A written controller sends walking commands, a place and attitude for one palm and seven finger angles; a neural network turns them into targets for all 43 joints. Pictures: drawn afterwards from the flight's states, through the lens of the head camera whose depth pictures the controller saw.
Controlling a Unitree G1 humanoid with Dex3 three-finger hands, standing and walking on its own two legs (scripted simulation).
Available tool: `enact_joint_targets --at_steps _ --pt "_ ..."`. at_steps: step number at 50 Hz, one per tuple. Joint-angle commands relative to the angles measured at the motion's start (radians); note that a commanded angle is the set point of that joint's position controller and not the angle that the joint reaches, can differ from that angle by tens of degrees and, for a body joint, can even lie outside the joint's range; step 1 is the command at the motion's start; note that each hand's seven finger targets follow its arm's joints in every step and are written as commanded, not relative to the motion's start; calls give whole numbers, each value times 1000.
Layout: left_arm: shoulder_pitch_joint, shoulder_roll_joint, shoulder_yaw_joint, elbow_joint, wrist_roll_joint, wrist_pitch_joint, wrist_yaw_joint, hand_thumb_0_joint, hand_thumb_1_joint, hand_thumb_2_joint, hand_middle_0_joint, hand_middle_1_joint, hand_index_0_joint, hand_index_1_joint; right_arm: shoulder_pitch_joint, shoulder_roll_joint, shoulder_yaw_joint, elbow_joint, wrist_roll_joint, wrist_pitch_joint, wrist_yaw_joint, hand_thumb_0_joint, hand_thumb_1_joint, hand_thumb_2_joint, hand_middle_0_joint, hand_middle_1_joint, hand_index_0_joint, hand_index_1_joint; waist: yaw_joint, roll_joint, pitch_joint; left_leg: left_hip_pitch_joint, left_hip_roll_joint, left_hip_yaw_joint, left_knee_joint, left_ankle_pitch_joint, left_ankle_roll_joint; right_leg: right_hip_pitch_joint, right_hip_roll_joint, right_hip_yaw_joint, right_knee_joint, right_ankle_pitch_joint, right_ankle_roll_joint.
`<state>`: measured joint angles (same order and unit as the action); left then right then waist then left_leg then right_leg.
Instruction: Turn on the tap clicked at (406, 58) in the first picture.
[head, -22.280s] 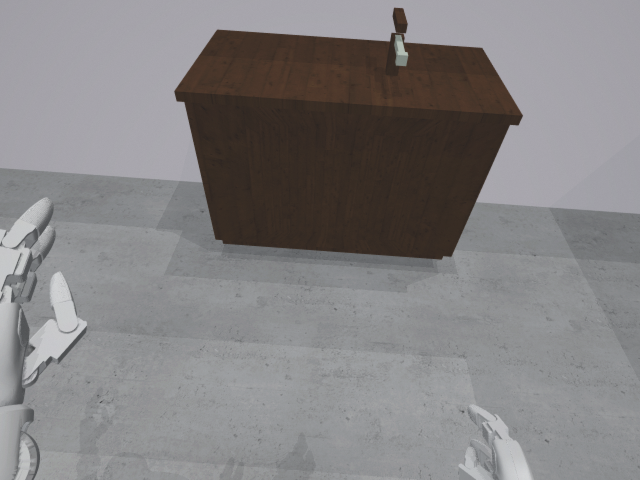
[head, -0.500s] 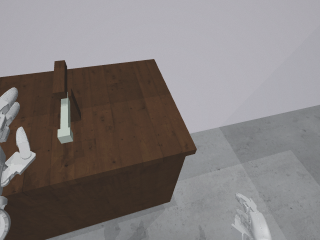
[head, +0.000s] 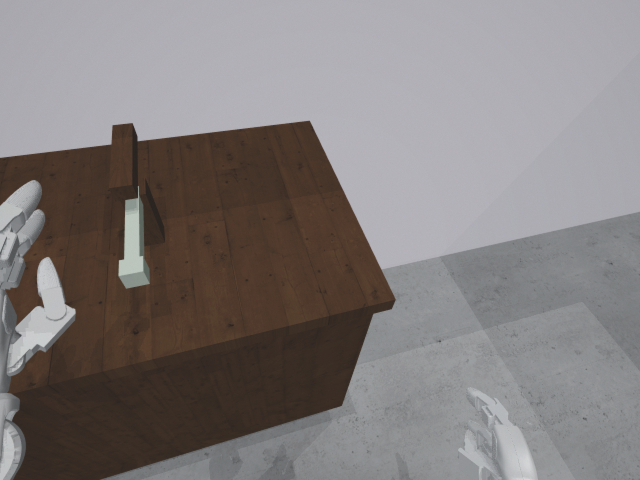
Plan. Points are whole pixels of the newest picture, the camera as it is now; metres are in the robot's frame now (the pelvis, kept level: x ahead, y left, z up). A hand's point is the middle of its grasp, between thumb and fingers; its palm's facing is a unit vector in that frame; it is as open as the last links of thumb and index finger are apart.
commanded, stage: shuffle to correct the standing spot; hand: left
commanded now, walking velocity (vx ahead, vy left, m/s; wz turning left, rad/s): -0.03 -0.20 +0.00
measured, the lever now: (134, 272) +0.33 +0.27 +0.06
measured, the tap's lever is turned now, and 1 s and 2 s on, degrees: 0 0 0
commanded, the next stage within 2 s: come to a stop and stand still in 0.40 s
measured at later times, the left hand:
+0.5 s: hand (147, 324) +0.22 +0.18 +0.15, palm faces +0.33 -0.85 -0.42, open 7.4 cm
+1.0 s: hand (128, 306) +0.24 +0.21 +0.15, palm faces +0.35 -0.85 -0.38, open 7.4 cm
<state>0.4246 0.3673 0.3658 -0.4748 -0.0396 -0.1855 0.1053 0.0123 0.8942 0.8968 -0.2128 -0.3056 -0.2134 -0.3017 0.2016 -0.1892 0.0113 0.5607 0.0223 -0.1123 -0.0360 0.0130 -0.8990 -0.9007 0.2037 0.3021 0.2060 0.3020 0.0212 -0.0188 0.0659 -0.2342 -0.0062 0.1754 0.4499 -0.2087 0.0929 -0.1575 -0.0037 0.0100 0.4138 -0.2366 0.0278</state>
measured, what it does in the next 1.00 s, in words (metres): stands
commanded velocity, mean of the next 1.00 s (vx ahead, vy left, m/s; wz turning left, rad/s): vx -0.02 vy -0.07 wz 0.00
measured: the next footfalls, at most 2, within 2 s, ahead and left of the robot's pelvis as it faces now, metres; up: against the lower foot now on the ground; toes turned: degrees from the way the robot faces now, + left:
none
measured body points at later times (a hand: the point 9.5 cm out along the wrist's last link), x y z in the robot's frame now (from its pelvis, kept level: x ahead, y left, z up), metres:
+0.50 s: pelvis +0.00 -0.06 +0.00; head +0.04 -0.05 +0.44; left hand +0.19 +0.23 +0.18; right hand +0.17 -0.30 -0.08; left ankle +0.03 +0.05 -0.74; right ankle -0.01 -0.14 -0.74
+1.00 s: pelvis +0.02 -0.03 +0.00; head +0.04 -0.02 +0.45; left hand +0.21 +0.25 +0.17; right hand +0.20 -0.26 -0.07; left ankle +0.03 +0.05 -0.74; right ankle -0.01 -0.14 -0.74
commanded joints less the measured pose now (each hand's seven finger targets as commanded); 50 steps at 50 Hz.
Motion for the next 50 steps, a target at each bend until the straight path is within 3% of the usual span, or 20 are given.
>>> enact_joint_targets --at_steps 1,5,6,9,11,12,16,19,25,26,27,30,34,38,41,45,46,50 --pt "-110 167 103 -218 -9 -52 18 0 900 900 -200 -300 -200 -300 -83 -129 -55 -157 2 -56 -11 0 -900 -900 200 300 200 300 -7 91 -129 99 205 -213 -167 6 -89 -47 -16 3 5 82 -34" --pt "-131 156 85 -261 -8 -57 13 0 900 900 -200 -300 -200 -300 -68 -131 -66 -167 -4 -60 0 0 -900 -900 200 300 200 300 -8 148 -152 131 245 -229 -170 44 -82 -64 -15 -14 44 23 -33" --pt "-125 175 103 -278 -8 -56 15 0 900 900 -200 -300 -200 -300 -74 -128 -66 -165 -2 -62 2 0 -900 -900 200 300 200 300 -6 152 -160 156 248 -223 -157 88 -85 -77 -12 -22 45 21 -33" --pt "-90 160 98 -276 -11 -55 10 0 900 900 -200 -300 -200 -300 -63 -131 -70 -170 -7 -60 13 0 -900 -900 200 300 200 300 -8 151 -165 132 255 -223 -136 101 -73 -55 -14 -28 25 22 -32" --pt "-43 190 135 -268 -13 -51 8 0 900 900 -200 -300 -200 -300 -70 -130 -75 -175 -2 -59 15 0 -900 -900 200 300 200 300 -3 130 -169 134 255 -201 -99 104 -68 -55 -19 -22 0 53 -35" --pt "-38 166 115 -257 -18 -49 3 0 900 900 -200 -300 -200 -300 -64 -133 -73 -174 -7 -52 17 0 -900 -900 200 300 200 300 -10 111 -159 90 247 -207 -100 73 -64 -36 -16 -19 -2 66 -36" --pt "0 195 159 -250 -32 -45 -5 0 900 900 -200 -300 -200 -300 -64 -133 -83 -180 1 -45 11 0 -900 -900 200 300 200 300 -9 90 -171 93 223 -182 -49 47 -61 -51 -23 23 -24 129 -44" --pt "-11 176 137 -225 -41 -39 -16 0 900 900 -200 -300 -200 -300 -63 -133 -84 -176 -4 -38 7 0 -900 -900 200 300 200 300 -14 51 -154 64 197 -168 -11 -25 -58 -81 -32 67 -48 133 -47" --pt "-42 191 128 -239 -47 -31 -13 0 900 900 -200 -300 -200 -300 -61 -127 -92 -173 -4 -30 -6 0 -900 -900 200 300 200 300 -21 -30 -149 76 124 -136 123 -79 -60 -157 -92 169 -104 135 -57" --pt "-38 198 136 -245 -48 -28 -6 0 900 900 -200 -300 -200 -300 -67 -123 -89 -168 0 -28 -9 0 -900 -900 200 300 200 300 -22 -15 -152 83 111 -136 138 -64 -61 -159 -108 192 -110 166 -61" --pt "-41 172 109 -255 -45 -33 -1 0 900 900 -200 -300 -200 -300 -71 -121 -80 -166 -2 -25 -7 0 -900 -900 200 300 200 300 -22 3 -160 67 91 -128 145 -61 -59 -132 -121 209 -122 179 -48" --pt "-18 192 134 -277 -35 -47 31 0 900 900 -200 -300 -200 -300 -90 -114 -65 -163 7 -23 -5 0 -900 -900 200 300 200 300 -9 31 -161 22 63 -143 124 -20 -58 -39 -148 245 -131 277 -13" --pt "10 190 135 -266 -26 -55 47 0 900 900 -200 -300 -200 -300 -108 -120 -57 -151 6 -12 -10 0 -900 -900 200 300 200 300 -3 48 -178 59 76 -157 61 114 -43 31 -118 169 -77 452 19" --pt "46 171 124 -202 -25 -40 42 0 900 900 -200 -300 -200 -300 -102 -124 -59 -153 10 5 -13 0 -900 -900 200 300 200 300 -7 6 -185 105 102 -153 45 215 -39 32 -100 123 -45 538 27" --pt "55 156 109 -176 -26 -30 36 0 900 900 -200 -300 -200 -300 -102 -127 -58 -151 12 13 -14 0 -900 -900 200 300 200 300 -9 4 -187 133 117 -163 20 248 -36 19 -90 107 -41 484 12" --pt "8 160 93 -205 -25 -25 32 0 900 900 -200 -300 -200 -300 -102 -126 -54 -160 9 9 -16 0 -900 -900 200 300 200 300 -10 1 -172 127 134 -188 -29 147 -36 -9 -72 105 -68 280 -14" --pt "-6 168 94 -224 -23 -24 33 0 900 900 -200 -300 -200 -300 -109 -126 -52 -155 7 8 -21 0 -900 -900 200 300 200 300 -11 33 -172 133 136 -194 -42 143 -36 -11 -75 102 -68 257 -28" --pt "-54 166 82 -258 -19 -26 34 0 900 900 -200 -300 -200 -300 -101 -122 -47 -161 2 -4 -21 0 -900 -900 200 300 200 300 -13 58 -167 127 143 -215 -78 112 -38 -1 -62 89 -66 208 -46"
